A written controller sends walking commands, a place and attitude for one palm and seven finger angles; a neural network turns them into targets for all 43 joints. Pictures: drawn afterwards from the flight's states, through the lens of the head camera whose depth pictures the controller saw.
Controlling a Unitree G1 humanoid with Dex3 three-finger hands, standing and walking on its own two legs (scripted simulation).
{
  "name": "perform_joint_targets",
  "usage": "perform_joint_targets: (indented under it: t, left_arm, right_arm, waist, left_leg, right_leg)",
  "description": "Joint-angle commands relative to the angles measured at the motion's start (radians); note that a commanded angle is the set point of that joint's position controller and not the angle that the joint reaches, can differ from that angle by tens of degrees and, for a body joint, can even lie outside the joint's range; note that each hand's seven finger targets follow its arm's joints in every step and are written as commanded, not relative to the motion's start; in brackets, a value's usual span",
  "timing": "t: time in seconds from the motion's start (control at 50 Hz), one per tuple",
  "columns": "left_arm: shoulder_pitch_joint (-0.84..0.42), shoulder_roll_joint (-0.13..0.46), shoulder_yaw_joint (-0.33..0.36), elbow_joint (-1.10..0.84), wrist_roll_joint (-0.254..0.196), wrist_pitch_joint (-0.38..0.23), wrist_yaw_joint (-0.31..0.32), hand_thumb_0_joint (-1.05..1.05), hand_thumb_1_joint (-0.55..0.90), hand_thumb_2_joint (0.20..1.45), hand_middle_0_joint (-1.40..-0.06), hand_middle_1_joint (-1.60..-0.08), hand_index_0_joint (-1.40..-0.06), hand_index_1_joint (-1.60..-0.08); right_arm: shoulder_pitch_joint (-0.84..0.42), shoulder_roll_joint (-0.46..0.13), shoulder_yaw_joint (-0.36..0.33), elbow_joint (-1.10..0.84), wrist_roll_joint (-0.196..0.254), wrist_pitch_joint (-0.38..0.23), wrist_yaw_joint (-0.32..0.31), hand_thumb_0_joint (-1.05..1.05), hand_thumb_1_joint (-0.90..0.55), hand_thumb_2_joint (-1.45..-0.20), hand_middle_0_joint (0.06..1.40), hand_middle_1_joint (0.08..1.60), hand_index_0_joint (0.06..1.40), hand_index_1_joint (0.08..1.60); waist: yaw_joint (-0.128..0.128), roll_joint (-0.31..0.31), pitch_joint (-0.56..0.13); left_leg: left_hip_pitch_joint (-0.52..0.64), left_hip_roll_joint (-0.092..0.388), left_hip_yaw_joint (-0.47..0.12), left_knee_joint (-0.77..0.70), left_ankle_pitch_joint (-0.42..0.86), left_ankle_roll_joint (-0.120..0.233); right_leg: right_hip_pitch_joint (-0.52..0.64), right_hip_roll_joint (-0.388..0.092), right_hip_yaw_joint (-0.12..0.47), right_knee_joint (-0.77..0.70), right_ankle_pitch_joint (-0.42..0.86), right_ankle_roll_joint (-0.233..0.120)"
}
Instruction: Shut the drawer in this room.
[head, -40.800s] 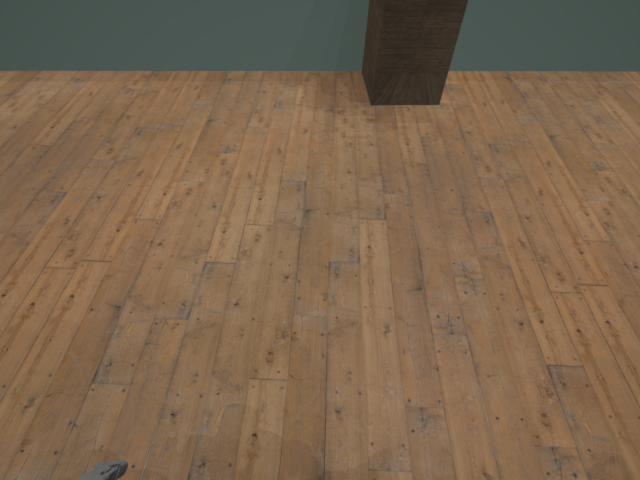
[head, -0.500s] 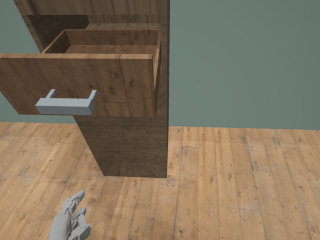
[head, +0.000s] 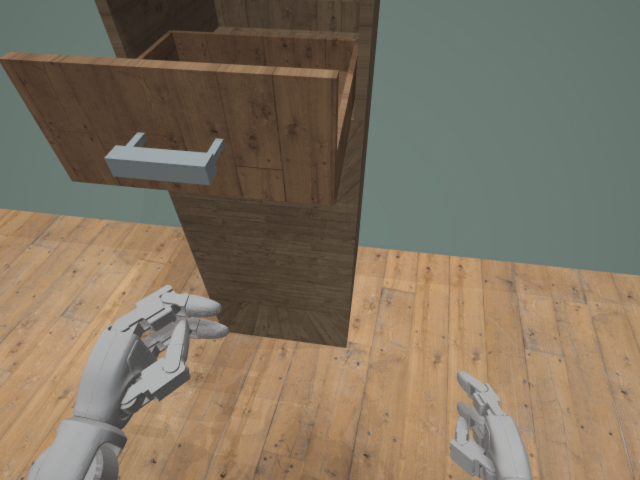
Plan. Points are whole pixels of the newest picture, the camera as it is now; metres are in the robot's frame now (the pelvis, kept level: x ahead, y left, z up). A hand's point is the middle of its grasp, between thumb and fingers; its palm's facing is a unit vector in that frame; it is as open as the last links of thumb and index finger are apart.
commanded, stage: raise the hand and make a fist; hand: left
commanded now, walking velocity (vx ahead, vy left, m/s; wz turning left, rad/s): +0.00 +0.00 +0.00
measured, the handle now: (170, 153) +0.42 +0.23 +0.21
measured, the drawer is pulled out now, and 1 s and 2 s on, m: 0.24 0.24 0.24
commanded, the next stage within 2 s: bring the fist close to the handle in 1.24 s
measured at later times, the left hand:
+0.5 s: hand (108, 299) +0.21 +0.20 +0.22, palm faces -0.01 -0.99 -0.14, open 3.0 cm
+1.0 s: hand (57, 194) +0.23 +0.21 +0.31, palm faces -0.01 -0.98 -0.18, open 3.2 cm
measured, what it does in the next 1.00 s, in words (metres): stands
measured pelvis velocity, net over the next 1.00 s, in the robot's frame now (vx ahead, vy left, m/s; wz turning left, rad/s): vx -0.01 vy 0.01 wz -0.01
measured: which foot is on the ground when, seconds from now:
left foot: down 0.00-1.00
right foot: down 0.00-1.00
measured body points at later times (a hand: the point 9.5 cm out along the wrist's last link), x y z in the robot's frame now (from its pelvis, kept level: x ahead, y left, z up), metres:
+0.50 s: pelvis +0.01 +0.01 +0.03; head -0.03 +0.00 +0.48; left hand +0.20 +0.25 +0.23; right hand +0.23 -0.20 +0.00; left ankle +0.01 +0.13 -0.70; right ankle +0.01 -0.09 -0.70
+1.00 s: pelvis -0.01 +0.01 +0.04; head -0.06 -0.03 +0.48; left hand +0.22 +0.26 +0.32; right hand +0.23 -0.18 -0.01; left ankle +0.01 +0.13 -0.70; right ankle +0.01 -0.09 -0.70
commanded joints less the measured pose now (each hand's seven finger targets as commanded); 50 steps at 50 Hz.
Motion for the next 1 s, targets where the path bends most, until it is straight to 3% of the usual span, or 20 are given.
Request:
perform_joint_targets:
  t: [0.0,0.04,0.08,0.14,0.18,0.24,0.3,0.36,0.4,0.5,0.56,0.58,0.64,0.68,0.74,0.8,0.82,0.88,0.94,0.98]
  left_arm:
    - [-0.011,0.143,0.178,-0.181,-0.054,0.104,0.017,0.0,0.9,0.9,-0.88,-1.037,-0.88,-1.037]
    - [-0.028,0.164,0.224,-0.246,-0.075,0.129,0.033,0.0,0.9,0.9,-0.92,-1.08,-0.92,-1.08]
    - [-0.012,0.173,0.24,-0.287,-0.079,0.126,0.044,0.0,0.9,0.9,-0.96,-1.123,-0.96,-1.123]
    - [0.002,0.145,0.207,-0.383,-0.086,0.121,0.028,0.0,0.9,0.9,-1.02,-1.188,-1.02,-1.188]
    - [-0.01,0.154,0.208,-0.376,-0.089,0.133,0.022,0.0,0.9,0.9,-1.06,-1.232,-1.06,-1.232]
    - [-0.082,0.178,0.223,-0.405,-0.09,0.165,0.017,0.0,0.9,0.9,-1.12,-1.297,-1.12,-1.297]
    - [-0.136,0.187,0.233,-0.436,-0.087,0.206,0.023,0.0,0.9,0.9,-1.18,-1.362,-1.18,-1.362]
    - [-0.218,0.203,0.241,-0.487,-0.087,0.253,0.019,0.0,0.9,0.9,-1.24,-1.427,-1.24,-1.427]
    - [-0.228,0.187,0.227,-0.494,-0.092,0.295,0.011,0.0,0.9,0.9,-1.28,-1.47,-1.28,-1.47]
    - [-0.36,0.247,0.29,-0.463,-0.105,0.437,-0.002,0.0,0.9,0.9,-1.38,-1.578,-1.38,-1.578]
    - [-0.468,0.275,0.319,-0.471,-0.117,0.52,-0.014,0.0,0.9,0.9,-1.4,-1.6,-1.4,-1.6]
    - [-0.455,0.313,0.365,-0.449,-0.122,0.543,-0.013,0.0,0.9,0.9,-1.4,-1.6,-1.4,-1.6]
    - [-0.54,0.315,0.37,-0.47,-0.136,0.602,-0.033,0.0,0.9,0.9,-1.4,-1.6,-1.4,-1.6]
    - [-0.597,0.357,0.403,-0.442,-0.139,0.633,-0.039,0.0,0.9,0.9,-1.4,-1.6,-1.4,-1.6]
    - [-0.738,0.361,0.379,-0.398,-0.136,0.666,-0.048,0.0,0.9,0.9,-1.4,-1.6,-1.4,-1.6]
    - [-0.837,0.384,0.37,-0.386,-0.125,0.692,-0.049,0.0,0.9,0.9,-1.4,-1.6,-1.4,-1.6]
    - [-0.89,0.37,0.346,-0.378,-0.119,0.696,-0.048,0.0,0.9,0.9,-1.4,-1.6,-1.4,-1.6]
    - [-0.79,0.361,0.349,-0.248,-0.114,0.729,-0.05,0.0,0.9,0.9,-1.4,-1.6,-1.4,-1.6]
    - [-0.809,0.348,0.337,-0.293,-0.113,0.74,-0.05,0.0,0.9,0.9,-1.4,-1.6,-1.4,-1.6]
    - [-0.794,0.427,0.408,-0.31,-0.119,0.749,-0.037,0.0,0.9,0.9,-1.4,-1.6,-1.4,-1.6]
  right_arm:
    - [-0.128,-0.117,-0.071,-0.158,0.011,-0.077,-0.027,0.0,-0.9,-0.9,0.2,0.3,0.2,0.3]
    - [-0.14,-0.11,-0.063,-0.157,0.011,-0.084,-0.026,0.0,-0.9,-0.9,0.2,0.3,0.2,0.3]
    - [-0.146,-0.109,-0.06,-0.152,0.01,-0.102,-0.021,0.0,-0.9,-0.9,0.2,0.3,0.2,0.3]
    - [-0.117,-0.116,-0.059,-0.149,0.015,-0.141,-0.011,0.0,-0.9,-0.9,0.2,0.3,0.2,0.3]
    - [-0.118,-0.125,-0.061,-0.136,0.017,-0.162,-0.015,0.0,-0.9,-0.9,0.2,0.3,0.2,0.3]
    - [-0.107,-0.139,-0.061,-0.126,0.025,-0.185,-0.03,0.0,-0.9,-0.9,0.2,0.3,0.2,0.3]
    - [-0.111,-0.145,-0.054,-0.116,0.026,-0.194,-0.038,0.0,-0.9,-0.9,0.2,0.3,0.2,0.3]
    - [-0.125,-0.146,-0.042,-0.113,0.027,-0.195,-0.042,0.0,-0.9,-0.9,0.2,0.3,0.2,0.3]
    - [-0.144,-0.143,-0.034,-0.11,0.029,-0.19,-0.038,0.0,-0.9,-0.9,0.2,0.3,0.2,0.3]
    - [-0.207,-0.144,-0.017,-0.094,0.036,-0.144,-0.043,0.0,-0.9,-0.9,0.2,0.3,0.2,0.3]
    - [-0.255,-0.137,-0.004,-0.093,0.04,-0.108,-0.042,0.0,-0.9,-0.9,0.2,0.3,0.2,0.3]
    - [-0.272,-0.141,-0.006,-0.091,0.041,-0.099,-0.042,0.0,-0.9,-0.9,0.2,0.3,0.2,0.3]
    - [-0.3,-0.134,0.007,-0.091,0.045,-0.064,-0.038,0.0,-0.9,-0.9,0.2,0.3,0.2,0.3]
    - [-0.318,-0.14,0.008,-0.082,0.046,-0.05,-0.039,0.0,-0.9,-0.9,0.2,0.3,0.2,0.3]
    - [-0.332,-0.144,0.016,-0.064,0.049,-0.031,-0.043,0.0,-0.9,-0.9,0.2,0.3,0.2,0.3]
    - [-0.356,-0.146,0.016,-0.059,0.052,-0.023,-0.044,0.0,-0.9,-0.9,0.2,0.3,0.2,0.3]
    - [-0.36,-0.148,0.017,-0.055,0.052,-0.022,-0.045,0.0,-0.9,-0.9,0.2,0.3,0.2,0.3]
    - [-0.356,-0.158,0.008,-0.053,0.054,-0.005,-0.039,0.0,-0.9,-0.9,0.2,0.3,0.2,0.3]
    - [-0.369,-0.158,0.007,-0.071,0.056,0.008,-0.03,0.0,-0.9,-0.9,0.2,0.3,0.2,0.3]
    - [-0.378,-0.166,0.002,-0.078,0.054,0.011,-0.027,0.0,-0.9,-0.9,0.2,0.3,0.2,0.3]
  waist:
    - [0.012,-0.11,-0.115]
    - [0.023,-0.078,-0.092]
    - [0.033,-0.1,-0.094]
    - [0.026,0.008,-0.097]
    - [0.02,-0.059,-0.063]
    - [0.019,-0.024,-0.038]
    - [0.022,-0.025,-0.04]
    - [0.03,0.04,-0.059]
    - [0.034,0.035,-0.058]
    - [0.047,-0.002,-0.033]
    - [0.055,0.017,-0.033]
    - [0.066,0.0,-0.041]
    - [0.065,0.023,-0.066]
    - [0.065,0.001,-0.059]
    - [0.048,0.005,-0.021]
    - [0.051,0.058,-0.039]
    - [0.045,0.042,-0.039]
    - [0.057,-0.026,-0.024]
    - [0.059,-0.009,-0.057]
    - [0.076,-0.047,-0.084]
  left_leg:
    - [0.045,-0.03,0.009,-0.198,0.194,0.049]
    - [0.067,-0.031,0.016,-0.224,0.214,0.043]
    - [0.088,-0.029,0.015,-0.248,0.237,0.042]
    - [0.161,-0.033,0.027,-0.278,0.266,0.042]
    - [0.164,-0.03,0.021,-0.287,0.253,0.043]
    - [0.202,-0.033,0.02,-0.315,0.215,0.045]
    - [0.242,-0.032,0.009,-0.345,0.237,0.046]
    - [0.288,-0.034,0.003,-0.37,0.28,0.042]
    - [0.31,-0.033,0.0,-0.381,0.312,0.04]
    - [0.338,-0.031,-0.003,-0.416,0.321,0.037]
    - [0.36,-0.033,-0.008,-0.434,0.323,0.036]
    - [0.366,-0.033,-0.005,-0.429,0.341,0.035]
    - [0.393,-0.035,-0.006,-0.441,0.367,0.035]
    - [0.399,-0.034,-0.008,-0.441,0.349,0.037]
    - [0.395,-0.035,-0.018,-0.46,0.293,0.041]
    - [0.408,-0.041,-0.015,-0.462,0.261,0.042]
    - [0.408,-0.042,-0.019,-0.464,0.258,0.044]
    - [0.381,-0.042,-0.015,-0.458,0.238,0.04]
    - [0.38,-0.045,-0.01,-0.455,0.24,0.043]
    - [0.37,-0.044,-0.011,-0.447,0.245,0.04]
  right_leg:
    - [0.168,-0.036,0.148,-0.273,0.113,0.052]
    - [0.182,-0.035,0.139,-0.286,0.143,0.052]
    - [0.208,-0.025,0.123,-0.289,0.165,0.051]
    - [0.199,-0.01,0.089,-0.287,0.232,0.042]
    - [0.195,-0.005,0.092,-0.313,0.207,0.045]
    - [0.176,-0.003,0.09,-0.347,0.148,0.045]
    - [0.198,0.005,0.069,-0.349,0.187,0.041]
    - [0.234,0.006,0.055,-0.345,0.254,0.034]
    - [0.253,0.007,0.05,-0.345,0.301,0.032]
    - [0.273,0.009,0.054,-0.376,0.315,0.032]
    - [0.278,0.006,0.057,-0.389,0.313,0.033]
    - [0.292,0.01,0.068,-0.398,0.332,0.032]
    - [0.304,0.005,0.063,-0.396,0.361,0.032]
    - [0.3,0.007,0.075,-0.421,0.332,0.036]
    - [0.27,0.002,0.074,-0.441,0.252,0.038]
    - [0.272,-0.01,0.091,-0.453,0.208,0.036]
    - [0.271,-0.011,0.087,-0.451,0.205,0.038]
    - [0.271,-0.009,0.099,-0.463,0.178,0.04]
    - [0.282,-0.018,0.096,-0.446,0.174,0.042]
    - [0.303,-0.017,0.11,-0.454,0.165,0.044]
